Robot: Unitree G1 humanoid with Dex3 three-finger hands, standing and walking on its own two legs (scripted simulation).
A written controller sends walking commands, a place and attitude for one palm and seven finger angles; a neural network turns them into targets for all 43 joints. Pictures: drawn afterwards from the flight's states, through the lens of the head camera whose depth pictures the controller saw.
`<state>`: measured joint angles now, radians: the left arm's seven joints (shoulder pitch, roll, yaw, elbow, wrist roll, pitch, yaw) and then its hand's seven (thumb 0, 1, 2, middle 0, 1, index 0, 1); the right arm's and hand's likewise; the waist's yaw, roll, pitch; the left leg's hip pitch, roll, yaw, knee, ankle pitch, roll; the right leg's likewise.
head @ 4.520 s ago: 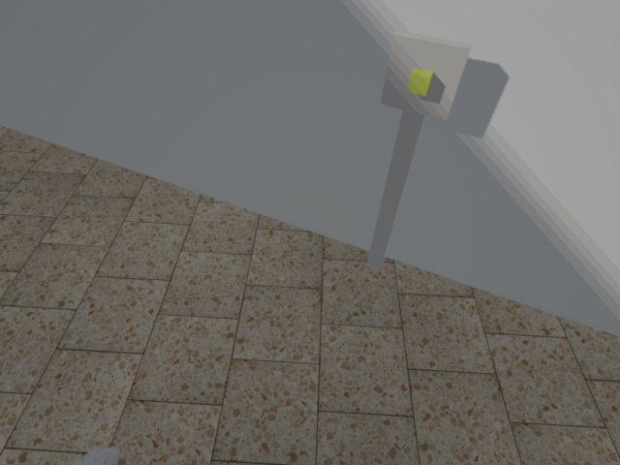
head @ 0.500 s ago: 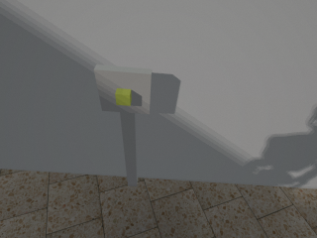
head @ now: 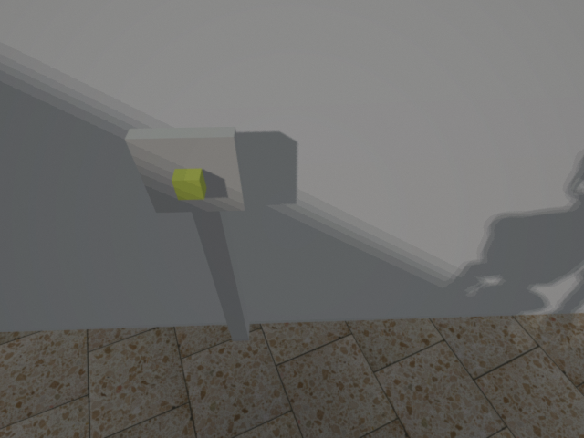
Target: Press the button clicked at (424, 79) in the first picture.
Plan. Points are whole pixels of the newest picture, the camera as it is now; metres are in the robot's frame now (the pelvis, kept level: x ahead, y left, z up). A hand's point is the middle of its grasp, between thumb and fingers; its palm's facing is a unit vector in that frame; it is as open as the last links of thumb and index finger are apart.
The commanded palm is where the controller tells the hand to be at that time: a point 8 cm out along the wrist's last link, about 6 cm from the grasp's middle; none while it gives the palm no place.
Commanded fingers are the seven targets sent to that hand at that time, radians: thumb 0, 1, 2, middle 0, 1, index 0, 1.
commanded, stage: come to a stop and stand still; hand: left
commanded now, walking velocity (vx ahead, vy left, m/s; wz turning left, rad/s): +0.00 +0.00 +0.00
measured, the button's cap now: (190, 183) +0.53 +0.20 +0.04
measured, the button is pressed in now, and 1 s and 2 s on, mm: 0 0 0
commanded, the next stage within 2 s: look again from close up in 0.42 s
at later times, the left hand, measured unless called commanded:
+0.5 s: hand out of the picture -0.05 +0.14 -0.17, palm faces +0.07 -0.99 -0.15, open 7.4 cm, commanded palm none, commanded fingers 0.00 0.90 0.90 -0.20 -0.30 -0.20 -0.30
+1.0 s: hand out of the picture -0.02 +0.21 -0.17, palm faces +0.02 -0.97 -0.23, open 7.4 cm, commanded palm none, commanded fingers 0.00 0.90 0.90 -0.20 -0.30 -0.20 -0.30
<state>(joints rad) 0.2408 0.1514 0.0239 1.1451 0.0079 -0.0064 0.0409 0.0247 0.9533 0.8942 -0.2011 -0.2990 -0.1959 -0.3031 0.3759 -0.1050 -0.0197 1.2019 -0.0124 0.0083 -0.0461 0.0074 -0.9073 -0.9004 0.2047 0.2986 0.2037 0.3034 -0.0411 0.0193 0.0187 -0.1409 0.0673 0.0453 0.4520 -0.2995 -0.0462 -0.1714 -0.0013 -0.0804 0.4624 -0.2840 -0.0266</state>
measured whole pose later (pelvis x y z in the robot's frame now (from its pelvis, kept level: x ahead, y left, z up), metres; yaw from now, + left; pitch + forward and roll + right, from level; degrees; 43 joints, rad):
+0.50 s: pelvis -0.01 -0.02 +0.00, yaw +1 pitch -2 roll +0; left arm 0.33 0.11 0.00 1.17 0.01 -0.01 0.03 0.01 0.91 0.89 -0.20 -0.30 -0.20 -0.30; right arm 0.26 -0.15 -0.01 1.16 -0.01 0.00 -0.05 0.01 -0.91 -0.90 0.20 0.30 0.20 0.30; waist 0.01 0.01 0.03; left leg -0.11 0.09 0.03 0.39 -0.25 -0.07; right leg -0.13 0.03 -0.10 0.38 -0.23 -0.05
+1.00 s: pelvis -0.03 +0.03 +0.00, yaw +0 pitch +0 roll +1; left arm 0.29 0.16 0.00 1.09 0.01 -0.01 0.03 0.01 0.91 0.89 -0.20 -0.30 -0.19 -0.30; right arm 0.35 -0.12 0.02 1.09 -0.02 -0.02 -0.02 0.01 -0.91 -0.90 0.20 0.30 0.20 0.30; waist 0.00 0.02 0.00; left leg -0.19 0.00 0.06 0.47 -0.28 0.02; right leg -0.24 -0.05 -0.06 0.51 -0.26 0.01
